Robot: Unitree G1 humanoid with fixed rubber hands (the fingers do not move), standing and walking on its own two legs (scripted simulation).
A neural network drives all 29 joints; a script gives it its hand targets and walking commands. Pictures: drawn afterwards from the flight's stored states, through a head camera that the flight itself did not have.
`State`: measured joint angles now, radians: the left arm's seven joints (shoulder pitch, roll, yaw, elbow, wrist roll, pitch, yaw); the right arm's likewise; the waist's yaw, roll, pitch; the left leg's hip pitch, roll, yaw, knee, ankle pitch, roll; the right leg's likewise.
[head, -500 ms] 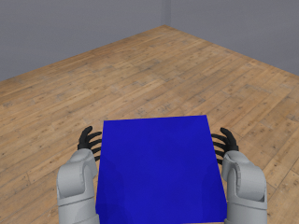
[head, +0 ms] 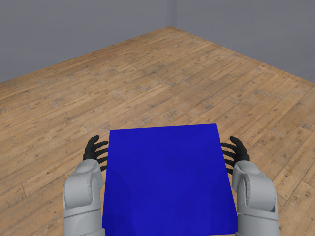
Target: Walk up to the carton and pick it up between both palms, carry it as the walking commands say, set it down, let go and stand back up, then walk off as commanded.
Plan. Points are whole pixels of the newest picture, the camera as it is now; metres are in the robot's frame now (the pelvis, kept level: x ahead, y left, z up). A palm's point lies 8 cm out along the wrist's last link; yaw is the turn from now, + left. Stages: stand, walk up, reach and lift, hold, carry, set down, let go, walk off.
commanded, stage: carry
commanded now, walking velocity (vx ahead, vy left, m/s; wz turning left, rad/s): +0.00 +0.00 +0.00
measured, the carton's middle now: (166, 181) +0.27 +0.00 -0.02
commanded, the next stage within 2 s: none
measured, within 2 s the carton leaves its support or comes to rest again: neither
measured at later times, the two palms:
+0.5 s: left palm (91, 167) +0.27 +0.19 +0.05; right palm (236, 169) +0.27 -0.16 +0.06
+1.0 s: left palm (90, 168) +0.28 +0.20 +0.04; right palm (232, 169) +0.27 -0.16 +0.05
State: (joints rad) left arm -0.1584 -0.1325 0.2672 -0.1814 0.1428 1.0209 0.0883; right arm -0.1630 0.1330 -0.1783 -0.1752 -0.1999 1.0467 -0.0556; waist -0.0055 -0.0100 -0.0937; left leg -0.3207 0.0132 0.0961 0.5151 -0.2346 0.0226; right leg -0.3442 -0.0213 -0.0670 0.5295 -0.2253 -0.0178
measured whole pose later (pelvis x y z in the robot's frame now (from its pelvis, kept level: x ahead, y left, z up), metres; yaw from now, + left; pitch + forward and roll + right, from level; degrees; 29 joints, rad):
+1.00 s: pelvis +0.01 +0.02 +0.00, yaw -1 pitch +2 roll +0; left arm -0.13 -0.12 0.25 0.00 0.18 0.81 0.05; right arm -0.14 0.13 -0.20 -0.01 -0.22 0.83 -0.03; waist 0.00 -0.01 -0.10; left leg -0.32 0.01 0.11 0.55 -0.27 0.04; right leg -0.34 -0.03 -0.05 0.54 -0.24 0.01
